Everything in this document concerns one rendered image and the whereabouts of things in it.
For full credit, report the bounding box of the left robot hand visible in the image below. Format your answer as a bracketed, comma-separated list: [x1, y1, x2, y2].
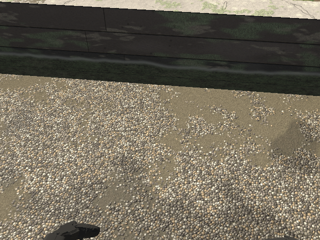
[42, 220, 100, 240]

